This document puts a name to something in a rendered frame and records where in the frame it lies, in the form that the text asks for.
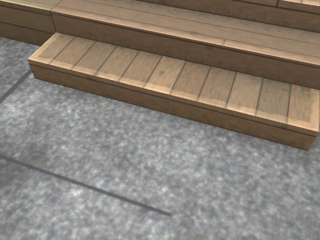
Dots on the stairs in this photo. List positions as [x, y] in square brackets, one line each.
[248, 66]

